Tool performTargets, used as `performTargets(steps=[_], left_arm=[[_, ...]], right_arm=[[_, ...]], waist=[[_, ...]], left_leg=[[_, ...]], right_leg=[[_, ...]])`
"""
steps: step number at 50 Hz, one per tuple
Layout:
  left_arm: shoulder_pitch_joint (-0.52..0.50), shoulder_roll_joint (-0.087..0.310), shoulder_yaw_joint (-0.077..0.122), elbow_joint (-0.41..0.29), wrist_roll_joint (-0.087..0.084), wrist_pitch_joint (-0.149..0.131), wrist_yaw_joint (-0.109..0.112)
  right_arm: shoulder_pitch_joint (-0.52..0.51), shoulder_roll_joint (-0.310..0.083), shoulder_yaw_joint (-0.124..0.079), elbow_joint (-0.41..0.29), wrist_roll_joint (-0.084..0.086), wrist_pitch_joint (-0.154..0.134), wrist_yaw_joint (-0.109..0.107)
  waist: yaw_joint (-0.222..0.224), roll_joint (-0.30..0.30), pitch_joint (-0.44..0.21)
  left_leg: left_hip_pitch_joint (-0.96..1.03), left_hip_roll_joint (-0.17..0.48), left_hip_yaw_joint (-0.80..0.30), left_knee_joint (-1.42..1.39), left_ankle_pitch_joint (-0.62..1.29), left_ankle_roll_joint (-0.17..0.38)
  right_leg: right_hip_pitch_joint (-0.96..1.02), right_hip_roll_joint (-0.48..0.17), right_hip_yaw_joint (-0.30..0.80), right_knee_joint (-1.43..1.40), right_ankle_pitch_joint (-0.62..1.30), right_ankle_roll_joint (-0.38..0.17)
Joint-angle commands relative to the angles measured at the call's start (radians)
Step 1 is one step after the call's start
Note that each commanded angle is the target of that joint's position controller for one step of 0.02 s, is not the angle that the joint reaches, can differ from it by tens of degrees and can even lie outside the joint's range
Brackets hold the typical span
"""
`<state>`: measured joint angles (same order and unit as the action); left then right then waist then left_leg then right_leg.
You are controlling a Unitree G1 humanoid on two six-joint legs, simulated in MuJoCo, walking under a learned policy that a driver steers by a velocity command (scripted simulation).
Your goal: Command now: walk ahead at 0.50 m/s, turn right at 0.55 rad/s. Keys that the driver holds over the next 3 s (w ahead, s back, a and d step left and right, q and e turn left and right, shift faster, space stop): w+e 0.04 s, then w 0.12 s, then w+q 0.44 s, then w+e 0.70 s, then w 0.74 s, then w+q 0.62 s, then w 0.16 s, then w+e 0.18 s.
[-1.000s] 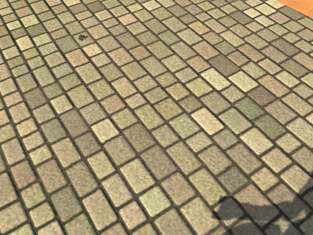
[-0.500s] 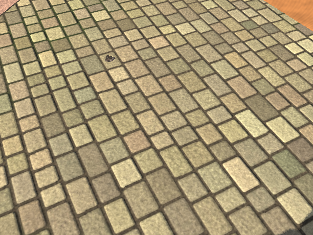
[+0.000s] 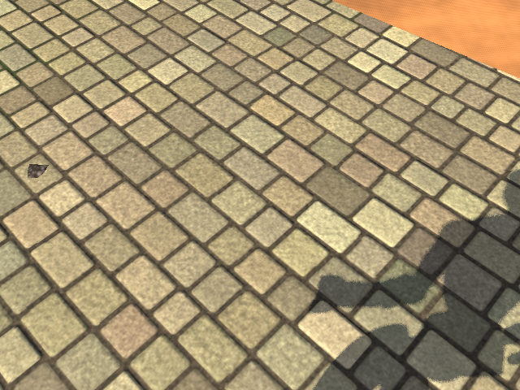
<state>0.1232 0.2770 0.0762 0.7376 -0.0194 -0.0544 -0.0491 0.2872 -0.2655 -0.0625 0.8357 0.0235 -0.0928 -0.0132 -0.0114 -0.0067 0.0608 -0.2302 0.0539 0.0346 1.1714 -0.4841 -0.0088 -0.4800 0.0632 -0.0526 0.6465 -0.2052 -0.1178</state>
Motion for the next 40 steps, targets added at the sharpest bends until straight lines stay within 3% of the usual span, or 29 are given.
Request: performTargets(steps=[1, 2, 3, 5, 7, 10, 13, 18, 20, 21, 22, 23, 24, 25, 26, 27, 28, 29, 31, 33, 36, 40], left_arm=[[0.151, 0.130, 0.036, -0.032, -0.004, -0.019, 0.009], [0.100, 0.098, 0.026, -0.051, 0.002, -0.020, 0.013], [0.080, 0.084, 0.020, -0.063, 0.011, -0.021, 0.017], [0.092, 0.096, 0.022, -0.058, 0.010, -0.028, 0.025], [0.132, 0.116, 0.024, -0.039, 0.010, -0.032, 0.037], [0.172, 0.116, 0.019, -0.019, 0.008, -0.028, 0.048], [0.206, 0.131, 0.016, 0.000, 0.010, -0.031, 0.048], [0.244, 0.147, 0.019, 0.044, 0.015, -0.022, 0.051], [0.219, 0.160, 0.023, 0.045, 0.015, -0.013, 0.059], [0.199, 0.172, 0.026, 0.039, 0.017, -0.009, 0.062], [0.178, 0.180, 0.027, 0.033, 0.017, -0.003, 0.066], [0.159, 0.173, 0.022, 0.023, 0.018, 0.002, 0.071], [0.178, 0.131, 0.003, -0.003, 0.041, -0.003, 0.077], [0.310, 0.024, -0.030, -0.017, 0.042, -0.030, 0.055], [0.233, 0.116, -0.019, -0.014, 0.019, -0.059, 0.040], [0.126, 0.145, -0.012, -0.051, -0.008, -0.077, 0.030], [0.077, 0.132, -0.017, -0.063, 0.002, -0.087, 0.033], [0.057, 0.132, -0.010, -0.069, 0.025, -0.087, 0.038], [0.113, 0.119, -0.007, -0.067, 0.031, -0.068, 0.041], [0.143, 0.093, -0.013, -0.048, 0.029, -0.044, 0.047], [0.058, 0.071, -0.021, -0.069, 0.025, -0.028, 0.056], [-0.050, 0.051, -0.028, -0.089, 0.012, -0.038, 0.042]], right_arm=[[-0.092, -0.122, -0.018, -0.138, -0.002, -0.070, 0.001], [-0.074, -0.135, -0.028, -0.132, -0.022, -0.059, -0.004], [-0.048, -0.134, -0.032, -0.126, -0.025, -0.042, -0.002], [-0.031, -0.105, -0.027, -0.124, -0.033, -0.018, -0.001], [-0.083, -0.081, -0.018, -0.144, -0.038, -0.007, -0.003], [-0.176, -0.061, -0.006, -0.160, -0.029, -0.008, 0.005], [-0.262, -0.054, 0.004, -0.174, -0.012, -0.016, 0.022], [-0.332, -0.072, 0.005, -0.218, -0.002, -0.024, 0.058], [-0.297, -0.081, 0.002, -0.221, -0.002, -0.025, 0.072], [-0.246, -0.099, -0.007, -0.212, -0.004, -0.022, 0.072], [-0.150, -0.127, -0.022, -0.190, -0.008, -0.017, 0.069], [-0.007, -0.165, -0.043, -0.156, -0.012, -0.013, 0.063], [0.139, -0.239, -0.060, -0.139, -0.016, -0.007, 0.051], [0.148, -0.279, -0.065, -0.133, -0.014, -0.013, 0.059], [0.157, -0.181, -0.046, -0.136, 0.001, -0.007, 0.055], [0.098, -0.157, -0.038, -0.152, -0.005, -0.002, 0.047], [0.042, -0.156, -0.036, -0.170, -0.011, 0.003, 0.045], [0.002, -0.143, -0.031, -0.184, -0.014, 0.006, 0.044], [-0.035, -0.118, -0.020, -0.199, -0.023, 0.007, 0.039], [-0.027, -0.118, -0.016, -0.185, -0.021, -0.001, 0.034], [0.011, -0.146, -0.019, -0.153, -0.022, -0.006, 0.026], [0.045, -0.155, -0.013, -0.118, -0.020, -0.006, 0.021]], waist=[[0.055, 0.023, -0.169], [0.016, 0.013, -0.139], [-0.008, -0.004, -0.134], [-0.019, -0.013, -0.124], [-0.004, -0.026, -0.100], [0.041, -0.060, -0.080], [0.091, -0.071, -0.054], [0.109, -0.055, -0.003], [0.078, -0.065, -0.024], [0.048, -0.079, -0.067], [-0.006, -0.080, -0.132], [-0.080, -0.052, -0.209], [-0.117, 0.085, -0.323], [-0.020, 0.338, -0.408], [-0.083, 0.210, -0.389], [-0.088, 0.137, -0.244], [-0.060, 0.013, -0.174], [-0.030, -0.031, -0.125], [0.024, 0.022, -0.126], [0.030, 0.049, -0.118], [-0.003, 0.060, -0.082], [-0.060, 0.063, -0.054]], left_leg=[[-0.538, 0.037, -0.129, 0.120, 0.112, 0.031], [-0.462, 0.063, -0.129, 0.055, 0.151, 0.023], [-0.406, 0.079, -0.127, 0.023, 0.178, 0.014], [-0.376, 0.083, -0.099, -0.049, 0.219, -0.014], [-0.400, 0.079, -0.078, -0.150, 0.311, -0.036], [-0.408, 0.063, -0.059, -0.374, 0.508, -0.033], [-0.391, 0.042, -0.038, -0.532, 0.644, -0.010], [-0.510, 0.019, -0.048, -0.610, 0.526, 0.057], [-0.456, -0.012, -0.031, -0.624, 0.435, 0.091], [-0.368, -0.045, -0.003, -0.618, 0.396, 0.109], [-0.230, -0.087, 0.030, -0.627, 0.388, 0.131], [-0.020, -0.103, 0.019, -0.657, 0.445, 0.163], [0.265, 0.080, -0.248, -0.658, 0.503, 0.232], [0.583, 0.275, -0.777, -0.774, 0.316, 0.415], [0.600, 0.252, -0.805, -0.846, 0.148, 0.372], [0.476, 0.226, -0.669, -0.866, 0.181, 0.332], [0.336, 0.192, -0.579, -0.880, 0.281, 0.312], [0.225, 0.161, -0.516, -0.899, 0.396, 0.305], [0.127, 0.132, -0.434, -0.935, 0.523, 0.307], [0.065, 0.120, -0.336, -0.957, 0.636, 0.304], [0.044, 0.097, -0.228, -0.988, 0.687, 0.269], [0.083, 0.072, -0.132, -1.008, 0.611, 0.201]], right_leg=[[0.553, -0.295, 0.534, -0.356, 0.119, -0.209], [0.439, -0.260, 0.458, -0.374, 0.204, -0.193], [0.373, -0.242, 0.418, -0.396, 0.246, -0.186], [0.301, -0.223, 0.344, -0.418, 0.365, -0.187], [0.272, -0.203, 0.278, -0.433, 0.437, -0.173], [0.297, -0.169, 0.200, -0.437, 0.408, -0.119], [0.340, -0.193, 0.184, -0.454, 0.285, -0.095], [0.552, -0.293, 0.185, -0.405, 0.350, -0.082], [0.590, -0.302, 0.147, -0.343, 0.538, -0.057], [0.592, -0.293, 0.125, -0.282, 0.715, -0.044], [0.581, -0.270, 0.092, -0.161, 0.884, -0.027], [0.503, -0.225, 0.049, 0.035, 0.906, 0.003], [0.279, -0.164, 0.004, 0.359, 0.556, 0.042], [-0.144, 0.039, 0.080, 0.666, -0.323, 0.103], [-0.261, -0.017, 0.198, 0.732, -0.324, 0.088], [-0.315, -0.060, 0.184, 0.709, -0.233, 0.078], [-0.287, -0.098, 0.167, 0.640, -0.167, 0.078], [-0.246, -0.123, 0.158, 0.560, -0.130, 0.089], [-0.165, -0.157, 0.149, 0.479, -0.099, 0.115], [-0.149, -0.172, 0.114, 0.419, -0.061, 0.143], [-0.189, -0.187, 0.096, 0.278, 0.121, 0.157], [-0.152, -0.161, 0.068, 0.040, 0.356, 0.127]])
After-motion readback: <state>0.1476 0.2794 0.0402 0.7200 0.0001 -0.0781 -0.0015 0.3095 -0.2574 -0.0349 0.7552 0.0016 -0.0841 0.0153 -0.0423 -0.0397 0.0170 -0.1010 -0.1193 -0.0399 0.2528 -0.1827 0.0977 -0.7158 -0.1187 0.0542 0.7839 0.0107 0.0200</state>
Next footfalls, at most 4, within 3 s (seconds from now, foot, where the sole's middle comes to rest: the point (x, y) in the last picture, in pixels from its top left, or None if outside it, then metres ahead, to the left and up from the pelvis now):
0.46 left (221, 383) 0.45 0.13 -0.75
1.02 right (292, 265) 0.77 -0.06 -0.75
1.50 left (238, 183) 1.07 0.09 -0.75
2.02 right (332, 141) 1.25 -0.22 -0.75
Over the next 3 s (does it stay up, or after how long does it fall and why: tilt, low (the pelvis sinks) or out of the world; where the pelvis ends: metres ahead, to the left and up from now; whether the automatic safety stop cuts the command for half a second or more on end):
stays up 1.65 -0.13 0.02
